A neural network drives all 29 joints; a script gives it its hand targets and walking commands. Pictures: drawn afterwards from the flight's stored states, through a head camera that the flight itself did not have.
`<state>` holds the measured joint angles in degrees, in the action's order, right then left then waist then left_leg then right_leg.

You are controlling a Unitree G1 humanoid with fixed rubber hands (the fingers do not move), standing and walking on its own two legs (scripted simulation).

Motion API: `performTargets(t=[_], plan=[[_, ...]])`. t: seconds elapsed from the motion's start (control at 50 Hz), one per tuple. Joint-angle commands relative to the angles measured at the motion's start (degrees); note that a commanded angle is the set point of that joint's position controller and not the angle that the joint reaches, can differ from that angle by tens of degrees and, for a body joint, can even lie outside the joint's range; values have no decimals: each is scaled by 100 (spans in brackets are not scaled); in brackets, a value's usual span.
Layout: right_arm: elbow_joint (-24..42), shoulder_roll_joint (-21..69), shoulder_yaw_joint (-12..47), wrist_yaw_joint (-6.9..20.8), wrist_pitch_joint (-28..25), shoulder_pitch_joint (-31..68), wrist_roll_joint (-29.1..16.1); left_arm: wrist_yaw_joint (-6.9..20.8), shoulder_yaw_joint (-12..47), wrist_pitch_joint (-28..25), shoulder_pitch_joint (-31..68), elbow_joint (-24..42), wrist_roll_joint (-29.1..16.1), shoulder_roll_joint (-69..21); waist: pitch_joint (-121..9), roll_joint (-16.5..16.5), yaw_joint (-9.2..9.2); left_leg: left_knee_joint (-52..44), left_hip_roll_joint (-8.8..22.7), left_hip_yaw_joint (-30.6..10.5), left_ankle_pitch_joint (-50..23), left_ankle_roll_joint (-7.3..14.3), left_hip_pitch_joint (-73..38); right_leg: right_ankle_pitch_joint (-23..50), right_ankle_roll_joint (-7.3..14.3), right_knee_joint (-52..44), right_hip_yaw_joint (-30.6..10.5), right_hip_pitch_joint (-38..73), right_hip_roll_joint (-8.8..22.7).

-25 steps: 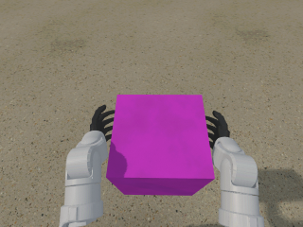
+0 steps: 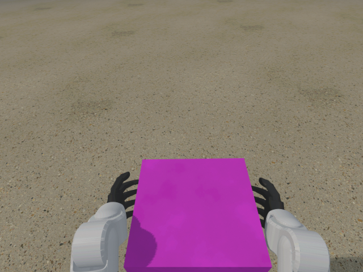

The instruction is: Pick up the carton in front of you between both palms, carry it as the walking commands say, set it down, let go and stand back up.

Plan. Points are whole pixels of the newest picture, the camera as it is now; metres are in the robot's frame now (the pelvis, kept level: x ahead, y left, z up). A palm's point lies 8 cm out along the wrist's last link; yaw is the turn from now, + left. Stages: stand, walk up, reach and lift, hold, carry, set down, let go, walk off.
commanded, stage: carry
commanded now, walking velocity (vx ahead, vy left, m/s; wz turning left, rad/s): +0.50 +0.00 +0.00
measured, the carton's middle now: (193, 232) +0.23 +0.00 +0.01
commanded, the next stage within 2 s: none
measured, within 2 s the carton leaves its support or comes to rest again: neither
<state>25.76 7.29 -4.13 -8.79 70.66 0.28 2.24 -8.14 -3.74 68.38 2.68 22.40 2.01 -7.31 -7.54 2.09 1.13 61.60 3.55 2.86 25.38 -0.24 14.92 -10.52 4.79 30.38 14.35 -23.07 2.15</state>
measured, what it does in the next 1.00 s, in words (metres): walks ahead: left foot, then right foot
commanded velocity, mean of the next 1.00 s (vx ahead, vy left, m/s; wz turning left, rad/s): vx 0.50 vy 0.00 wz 0.00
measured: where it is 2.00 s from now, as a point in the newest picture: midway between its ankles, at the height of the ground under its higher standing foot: (194, 151)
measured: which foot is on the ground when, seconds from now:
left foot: up 0.00-0.36, down 0.38-0.90, up 0.92-1.00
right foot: down 0.00-0.42, up 0.44-0.86, down 0.88-1.00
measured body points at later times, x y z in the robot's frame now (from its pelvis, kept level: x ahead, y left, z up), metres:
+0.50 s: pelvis +0.31 +0.04 +0.00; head +0.29 +0.05 +0.45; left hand +0.57 +0.17 +0.09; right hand +0.55 -0.13 +0.09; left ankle +0.38 +0.12 -0.73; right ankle +0.14 -0.08 -0.64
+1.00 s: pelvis +0.63 -0.04 +0.01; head +0.63 -0.05 +0.46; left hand +0.88 +0.12 +0.08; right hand +0.88 -0.19 +0.07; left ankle +0.49 +0.10 -0.63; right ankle +0.69 -0.11 -0.73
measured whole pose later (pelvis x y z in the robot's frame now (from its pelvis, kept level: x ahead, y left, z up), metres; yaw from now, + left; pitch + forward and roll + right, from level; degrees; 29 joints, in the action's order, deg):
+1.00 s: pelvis +0.63 -0.04 +0.01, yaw +0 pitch +3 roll +1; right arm 28.3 7.3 -3.0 -7.9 70.8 0.0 3.0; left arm -7.6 -3.6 68.0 1.2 25.6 2.1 -7.4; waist -3.9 1.8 1.1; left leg 65.2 5.6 3.4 22.2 -0.2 20.0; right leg -9.7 4.3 27.8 14.3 -21.8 3.5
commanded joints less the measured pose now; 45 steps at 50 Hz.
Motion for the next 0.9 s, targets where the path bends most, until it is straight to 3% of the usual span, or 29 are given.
performTargets(t=[0.0, 0.04, 0.12, 0.22, 0.3, 0.34, 0.36, 0.38, 0.4, 0.42, 0.44, 0.46, 0.48, 0.5, 0.54, 0.58, 0.66, 0.76, 0.8, 0.84, 0.86, 0.88], plan=[[769, 4835, 3795, 829, -246, 2612, -1540, 811, 3639, -41, 2139, 782, -1590, -5038, -1122, -429, -48, 724, 461, -365, -619, 136, 2116, 157, 540, -1879, -2711, 2334, 1866], [660, 4985, 3813, 865, -367, 2439, -1453, 884, 3749, -139, 2095, 784, -1615, -5160, -1069, -618, -69, -162, 477, -125, -908, 69, 1733, -340, 298, -2135, -1968, 1926, 1603], [584, 4867, 3801, 841, -483, 2057, -1282, 939, 3787, -226, 1775, 785, -1562, -4909, -677, -752, -56, -1729, 421, 275, -1346, -110, 1818, -441, 405, -2470, -1456, 1900, 1483], [921, 4434, 3800, 733, -424, 2124, -1321, 826, 3695, -171, 1719, 1040, -1518, -4391, -208, -851, -14, -2812, 243, 626, -2152, -56, 1863, 467, 266, -2320, -974, 2192, 1262], [1011, 3906, 3679, 610, -256, 2164, -1397, 633, 3518, -16, 1681, 1045, -1428, -3921, 47, -981, 15, -3184, 171, 797, -2240, 56, 1663, 1043, 177, -1983, -813, 2460, 1240], [965, 3707, 3565, 553, -177, 2125, -1403, 547, 3475, 75, 1715, 1046, -1416, -3740, -104, -980, -42, -3425, -60, 1139, -1939, 150, 889, 1860, 41, -1244, -573, 2390, 1158], [885, 3629, 3485, 525, -146, 2045, -1396, 510, 3464, 119, 1725, 1055, -1420, -3659, -382, -777, -117, -3573, -331, 1415, -1694, 181, -23, 2396, -103, -363, -239, 2121, 926], [786, 3558, 3400, 497, -118, 1924, -1367, 473, 3447, 162, 1716, 1039, -1413, -3551, -810, -431, -238, -3616, -4, 893, -1532, 238, -1386, 2087, -327, 747, -96, 1330, 750], [740, 3470, 3324, 482, -135, 1981, -1330, 458, 3484, 208, 1832, 1218, -1459, -3525, -1352, 1066, -297, -4232, 1532, -1719, -512, 968, -2654, 837, -670, 2678, -182, -300, 163], [641, 3649, 3315, 486, -137, 1903, -1392, 475, 3545, 237, 1941, 1252, -1523, -3573, -1394, 1845, -265, -4967, 2103, -3249, -1256, 1331, -3016, -1599, -680, 3757, -652, -1411, -331], [820, 3845, 3351, 531, -141, 2003, -1443, 513, 3655, 213, 1988, 1177, -1567, -3869, -1318, 1205, -234, -4809, 2147, -2749, -2003, 1353, -2846, -1695, -522, 4452, -1235, -1695, 62], [879, 4130, 3459, 584, -171, 2076, -1492, 567, 3660, 178, 1953, 1161, -1548, -4120, -1385, 636, -247, -4632, 1996, -2232, -2448, 1263, -2550, -1480, -387, 4582, -1384, -1693, 302], [955, 4391, 3567, 652, -217, 2275, -1537, 627, 3680, 128, 1968, 1078, -1545, -4400, -1276, 164, -222, -4685, 1882, -1695, -2417, 1027, -2101, -1123, -342, 4248, -1447, -1561, 503], [1020, 4585, 3675, 715, -263, 2432, -1586, 677, 3706, 67, 1983, 1042, -1523, -4624, -1197, 84, -181, -4887, 1742, -1247, -2080, 833, -1650, -783, -347, 3765, -1473, -1297, 621], [1065, 4749, 3807, 812, -337, 2501, -1665, 719, 3725, -30, 1925, 1021, -1444, -4834, -1059, 360, -176, -5206, 1518, -704, -1493, 681, -1320, -389, -387, 3115, -1202, -1084, 558], [1084, 4685, 3855, 869, -370, 2415, -1700, 705, 3721, -85, 1811, 1028, -1352, -4840, -877, 512, -188, -5432, 1436, -368, -1365, 702, -1280, -122, -478, 2435, -1023, -1142, 547], [1144, 4295, 3786, 835, -330, 2286, -1673, 614, 3668, -53, 1726, 1134, -1301, -4528, -501, 529, -204, -5455, 1213, 120, -1967, 733, -1545, 395, -581, 970, -661, -1291, 449], [946, 3827, 3522, 656, -174, 2031, -1444, 531, 3581, 122, 1708, 1130, -1356, -4000, -16, 746, -209, -5298, 1154, 507, -2595, 581, -1705, 805, -457, -14, -338, -952, 293], [930, 3775, 3497, 604, -124, 2071, -1400, 531, 3527, 172, 1749, 1117, -1389, -3893, 11, 783, -192, -4955, 1162, 651, -3016, 465, -1775, 733, -362, -221, -211, -505, 244], [941, 3768, 3535, 566, -81, 2108, -1388, 538, 3439, 194, 1636, 992, -1402, -3854, -426, 449, -49, -3479, 799, 1130, -3856, 245, -1336, 220, -319, -469, 246, 1087, -228], [959, 3719, 3550, 548, -64, 2118, -1382, 542, 3371, 193, 1505, 891, -1395, -3850, -806, -49, 64, -2232, 588, 1180, -3318, 80, -587, -87, -315, -542, -321, 2227, 138], [1110, 3752, 3602, 536, -34, 2134, -1378, 554, 3324, 172, 1566, 828, -1351, -3794, -1376, -1534, 98, -345, -17, 1036, -1916, -247, 1072, -1137, 353, -1251, -3060, 3542, 1811]])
